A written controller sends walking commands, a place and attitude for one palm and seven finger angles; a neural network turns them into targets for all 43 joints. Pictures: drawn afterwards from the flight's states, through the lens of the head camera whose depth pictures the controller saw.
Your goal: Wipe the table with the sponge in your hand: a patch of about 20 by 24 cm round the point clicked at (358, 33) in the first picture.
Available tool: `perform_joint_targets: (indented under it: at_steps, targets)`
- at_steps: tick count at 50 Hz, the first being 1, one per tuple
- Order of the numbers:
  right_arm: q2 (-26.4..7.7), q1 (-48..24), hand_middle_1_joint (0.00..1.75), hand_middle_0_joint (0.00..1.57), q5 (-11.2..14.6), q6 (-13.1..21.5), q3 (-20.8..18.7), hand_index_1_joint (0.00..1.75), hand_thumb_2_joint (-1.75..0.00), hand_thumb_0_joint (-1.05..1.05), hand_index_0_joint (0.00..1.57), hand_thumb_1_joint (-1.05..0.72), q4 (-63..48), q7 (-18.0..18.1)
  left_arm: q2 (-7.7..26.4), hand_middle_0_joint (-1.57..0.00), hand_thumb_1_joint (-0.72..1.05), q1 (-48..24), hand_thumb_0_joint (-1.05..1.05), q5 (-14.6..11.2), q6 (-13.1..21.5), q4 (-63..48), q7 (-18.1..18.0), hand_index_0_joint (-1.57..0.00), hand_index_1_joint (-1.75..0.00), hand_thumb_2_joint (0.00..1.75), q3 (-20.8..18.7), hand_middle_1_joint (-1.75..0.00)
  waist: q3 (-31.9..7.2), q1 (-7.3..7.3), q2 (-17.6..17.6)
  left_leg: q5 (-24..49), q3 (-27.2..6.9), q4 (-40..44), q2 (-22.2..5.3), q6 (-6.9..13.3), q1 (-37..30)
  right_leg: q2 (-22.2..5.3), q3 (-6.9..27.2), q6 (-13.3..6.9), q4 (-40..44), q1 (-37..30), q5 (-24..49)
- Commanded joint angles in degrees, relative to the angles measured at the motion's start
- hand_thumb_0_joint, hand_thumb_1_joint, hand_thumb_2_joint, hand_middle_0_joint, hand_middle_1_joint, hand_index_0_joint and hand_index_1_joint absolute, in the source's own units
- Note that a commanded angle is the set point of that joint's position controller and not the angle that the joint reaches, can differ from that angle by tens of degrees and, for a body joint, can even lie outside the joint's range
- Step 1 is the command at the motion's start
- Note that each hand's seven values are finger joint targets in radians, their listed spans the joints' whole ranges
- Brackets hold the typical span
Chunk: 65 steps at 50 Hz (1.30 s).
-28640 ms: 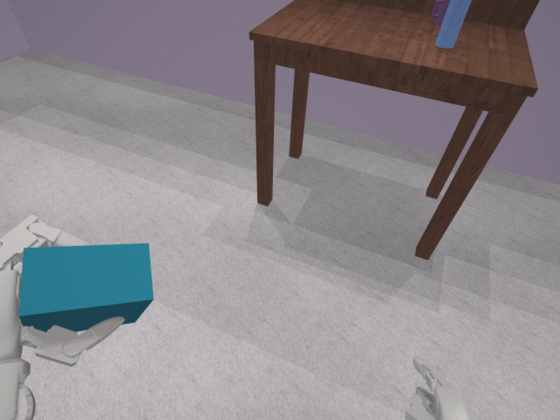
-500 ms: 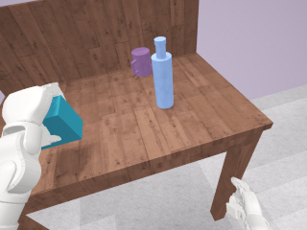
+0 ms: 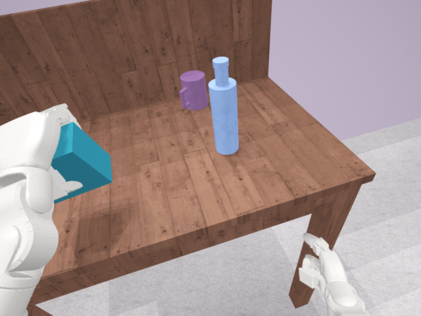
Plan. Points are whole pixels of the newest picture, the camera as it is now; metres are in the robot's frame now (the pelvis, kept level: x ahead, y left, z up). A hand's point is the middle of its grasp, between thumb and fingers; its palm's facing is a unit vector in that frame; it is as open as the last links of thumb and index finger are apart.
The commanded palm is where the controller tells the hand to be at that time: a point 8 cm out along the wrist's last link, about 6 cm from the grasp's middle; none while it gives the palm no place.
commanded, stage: move the sponge above the wiping area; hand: left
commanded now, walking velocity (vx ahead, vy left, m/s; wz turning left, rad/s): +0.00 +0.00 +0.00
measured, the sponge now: (69, 170) +0.26 +0.30 +0.19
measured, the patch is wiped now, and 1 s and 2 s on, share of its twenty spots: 0.00 0.00 0.00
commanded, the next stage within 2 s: lower the sponge onto the table in 0.78 s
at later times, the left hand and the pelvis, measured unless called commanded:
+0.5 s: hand (61, 155) +0.26 +0.30 +0.22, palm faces +0.27 -0.03 -0.96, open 10.3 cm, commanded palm +0.19 +0.28 +0.26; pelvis +0.00 -0.02 +0.00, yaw +0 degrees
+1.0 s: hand (57, 161) +0.25 +0.31 +0.22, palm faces +0.27 -0.05 -0.96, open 10.3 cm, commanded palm +0.20 +0.28 +0.27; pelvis -0.01 -0.01 +0.00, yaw +1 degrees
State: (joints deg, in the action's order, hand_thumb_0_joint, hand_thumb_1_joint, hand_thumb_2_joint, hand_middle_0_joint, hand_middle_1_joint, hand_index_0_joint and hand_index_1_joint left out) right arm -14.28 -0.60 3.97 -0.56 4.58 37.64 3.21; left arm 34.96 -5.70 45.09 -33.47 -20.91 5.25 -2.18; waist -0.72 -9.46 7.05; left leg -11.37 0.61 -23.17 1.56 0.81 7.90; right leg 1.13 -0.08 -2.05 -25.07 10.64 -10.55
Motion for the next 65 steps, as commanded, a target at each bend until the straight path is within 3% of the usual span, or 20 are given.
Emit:
perform_joint_targets:
  at_steps: [1,4,9,13,14,18,19,23,26,30,33,37,38,40,43,47,50,54,58,65]
  targets:
    - [-5.4,-13.5,0.3,0.2,1.2,2.6,-1.9,0.3,-0.9,0.0,0.2,-0.9,-12.2,0.7,5.8,-1.2,0.1,-5.3,0.0,-1.0,-0.9,-5.0,1.1,-1.2,-1.6,1.3,-2.4,-1.6,-6.4,0.96,-6.9,4.1,-3.3,2.6,-1.5,-0.3,2.1,-1.7,1.2,-0.8,4.9,-2.0,1.5]
    - [-5.3,-14.6,0.3,0.2,1.2,4.2,-1.5,0.3,-0.9,0.0,0.2,-0.9,-12.9,2.0,6.1,-1.2,0.1,-13.0,0.0,0.4,0.1,-7.7,1.2,-1.2,-1.6,1.3,0.3,-1.6,-9.4,1.82,-5.2,-0.1,-3.7,2.6,-0.7,0.3,1.3,-2.0,2.1,-0.9,4.6,-1.7,-3.0]
    - [-5.0,-13.4,0.3,0.2,-1.5,8.1,-2.2,0.3,-0.9,0.0,0.2,-0.9,-12.2,4.4,17.9,-1.2,0.1,-29.7,0.0,7.6,4.0,-17.5,-1.9,-1.2,-1.6,1.3,-3.7,-1.6,-20.6,0.3,3.2,5.2,-4.2,1.1,0.9,0.9,-3.4,-1.7,5.8,-2.9,2.3,-6.5,-2.9]
    - [-6.0,-13.2,0.3,0.2,-1.8,8.0,-2.2,0.3,-0.9,0.0,0.2,-0.9,-8.2,4.1,24.3,-1.2,0.1,-27.8,0.0,10.4,4.0,-5.5,-3.6,-1.2,-1.6,1.3,-9.8,-1.6,-13.5,-0.67,1.6,5.7,-4.9,1.8,0.8,0.2,-2.1,-0.8,9.9,-4.5,5.2,-3.8,-4.4]
    - [-4.9,-13.2,0.3,0.2,-1.5,7.8,-1.8,0.3,-0.9,0.0,0.2,-0.9,-8.0,3.8,19.1,-1.2,0.1,-30.7,0.0,9.6,3.9,-3.7,-3.8,-1.2,-1.6,1.3,-5.7,-1.6,-12.5,-0.04,-0.2,6.9,-4.3,2.2,0.9,0.1,-1.3,-1.3,7.5,-3.9,5.0,-4.0,-3.3]
    - [-5.7,-15.0,0.3,0.2,-0.4,6.4,-2.4,0.3,-0.9,0.0,0.2,-0.9,-7.2,2.6,18.1,-1.2,0.1,-21.2,0.0,3.4,0.8,5.8,-1.8,-1.2,-1.6,1.3,-9.5,-1.6,-9.3,-1.55,-4.9,7.4,-3.9,1.6,0.1,-0.2,0.4,-1.6,8.0,-3.0,6.0,-4.5,0.3]
    - [-5.3,-14.6,0.3,0.2,0.0,5.8,-2.1,0.3,-0.9,0.0,0.2,-0.9,-8.0,2.3,14.8,-1.2,0.1,-19.9,0.0,2.2,0.5,5.0,-0.6,-1.2,-1.6,1.3,-7.0,-1.6,-10.5,-0.88,-5.8,8.2,-3.2,1.3,0.0,-0.2,1.2,-2.4,5.6,-1.9,5.0,-5.5,2.1]
    - [-6.1,-14.6,0.3,0.2,0.5,4.1,-2.3,0.3,-0.9,0.0,0.2,-0.9,-10.7,1.3,12.5,-1.2,0.1,-5.2,0.0,1.3,-0.9,5.9,4.3,-1.2,-1.6,1.3,-6.7,-1.6,-9.1,-0.3,-7.4,9.0,-2.2,-0.6,-0.1,0.0,3.3,-2.5,6.1,-1.0,4.2,-5.1,6.2]
    - [-6.0,-13.5,0.3,0.2,0.7,3.5,-2.0,0.3,-0.9,0.0,0.2,-0.9,-12.9,1.4,10.9,-1.2,0.1,-5.1,0.0,0.8,0.6,-0.6,6.0,-1.2,-1.6,1.3,-4.0,-1.6,-10.5,0.82,-8.5,7.4,-1.8,-1.7,-0.1,0.8,3.2,-3.4,3.6,0.1,3.6,-4.5,4.8]
    - [-5.9,-12.5,0.3,0.2,-0.9,5.7,-2.2,0.3,-0.9,0.0,0.2,-0.9,-12.5,2.9,21.5,-1.2,0.1,-14.6,0.0,4.8,4.7,-7.0,4.8,-1.2,-1.6,1.3,-9.4,-1.6,-14.6,0.54,-6.6,7.2,-2.4,-3.5,0.8,1.4,0.7,-3.9,6.7,-0.5,3.6,-3.2,-1.5]
    - [-5.6,-12.5,0.3,0.2,-1.8,8.2,-2.7,0.3,-0.9,0.0,0.2,-0.9,-11.7,4.1,28.2,-1.2,0.1,-24.8,0.0,8.0,9.5,-13.4,1.3,-1.2,-1.6,1.3,-13.1,-1.6,-15.7,0.01,1.7,6.7,-3.8,-3.1,1.2,1.1,-2.8,-3.1,11.5,-2.9,5.3,-1.6,-6.2]
    - [-5.0,-9.2,0.3,0.2,-2.0,9.4,-3.5,0.3,-0.9,0.0,0.2,-0.9,-8.2,4.8,22.2,-1.2,0.1,-24.7,0.0,5.3,13.3,-4.1,-3.4,-1.2,-1.6,1.3,-11.5,-1.6,-11.2,0.12,0.5,4.8,-3.8,-1.1,0.6,0.0,-2.7,-3.3,9.5,-3.1,7.1,-0.3,-7.8]
    - [-5.3,-11.2,0.3,0.2,-1.2,9.8,-3.7,0.3,-0.9,0.0,0.2,-0.9,-8.0,4.8,24.0,-1.2,0.1,-25.3,0.0,4.3,12.6,-2.9,-4.1,-1.2,-1.6,1.3,-13.7,-1.6,-10.8,-0.37,1.2,3.0,-4.4,-1.0,0.7,-0.2,-2.6,-2.9,12.0,-3.7,7.7,-0.3,-9.6]
    - [-5.4,-10.9,0.3,0.2,-1.2,9.1,-3.7,0.3,-0.9,0.0,0.2,-0.9,-6.6,4.1,20.0,-1.2,0.1,-26.4,0.0,2.0,10.5,2.7,-5.0,-1.2,-1.6,1.3,-11.5,-1.6,-9.8,-0.38,-0.6,3.2,-3.9,0.0,-0.1,-0.7,-0.6,-3.6,8.4,-2.7,6.5,-1.6,-6.7]
    - [-5.7,-13.9,0.3,0.2,0.0,8.2,-3.2,0.3,-0.9,0.0,0.2,-0.9,-7.5,3.5,16.5,-1.2,0.1,-20.8,0.0,0.4,6.5,8.1,-2.4,-1.2,-1.6,1.3,-9.2,-1.6,-6.2,-0.43,-4.6,1.1,-3.9,1.0,-0.1,-0.7,2.0,-3.2,8.3,-2.1,7.1,-0.6,-7.0]
    - [-5.6,-12.7,0.3,0.2,0.4,6.2,-2.6,0.3,-0.9,0.0,0.2,-0.9,-10.1,2.6,8.7,-1.2,0.1,-12.8,0.0,0.1,4.5,5.3,1.7,-1.2,-1.6,1.3,-2.3,-1.6,-8.0,0.43,-6.9,1.2,-3.4,1.8,-0.7,-0.3,3.0,-3.3,2.7,-0.6,5.0,-2.2,-2.0]
    - [-5.5,-13.0,0.3,0.2,0.7,5.8,-2.1,0.3,-0.9,0.0,0.2,-0.9,-11.4,2.3,8.6,-1.2,0.1,-13.0,0.0,1.0,3.9,1.4,2.9,-1.2,-1.6,1.3,-1.6,-1.6,-9.4,0.85,-7.0,0.1,-3.8,2.4,-0.9,0.0,2.7,-2.9,1.9,-0.5,4.1,-2.2,-2.3]
    - [-5.2,-14.6,0.3,0.2,-0.9,6.6,-1.9,0.3,-0.9,0.0,0.2,-0.9,-12.7,2.7,16.9,-1.2,0.1,-22.7,0.0,5.2,4.9,-12.2,1.0,-1.2,-1.6,1.3,-6.2,-1.6,-18.8,-0.96,-0.8,5.7,-4.5,2.0,-0.1,0.4,0.2,-2.3,2.8,-2.0,0.9,-7.3,0.9]
    - [-5.3,-14.4,0.3,0.2,-1.7,6.9,-2.3,0.3,-0.9,0.0,0.2,-0.9,-10.5,2.5,22.6,-1.2,0.1,-25.9,0.0,8.2,4.9,-12.0,-2.3,-1.2,-1.6,1.3,-10.9,-1.6,-15.8,-1.6,1.8,7.3,-5.5,2.7,-0.4,0.2,-0.7,-0.6,6.5,-3.8,1.6,-6.4,0.6]
    - [-4.8,-13.5,0.3,0.2,-0.1,5.0,-2.1,0.3,-0.9,0.0,0.2,-0.9,-8.9,1.9,9.8,-1.2,0.1,-19.0,0.0,3.1,1.3,-0.1,-1.5,-1.2,-1.6,1.3,-3.3,-1.6,-9.1,-0.26,-3.9,5.6,-3.8,3.7,-0.7,-0.6,0.0,-1.6,2.4,-2.2,4.7,-3.4,0.8]
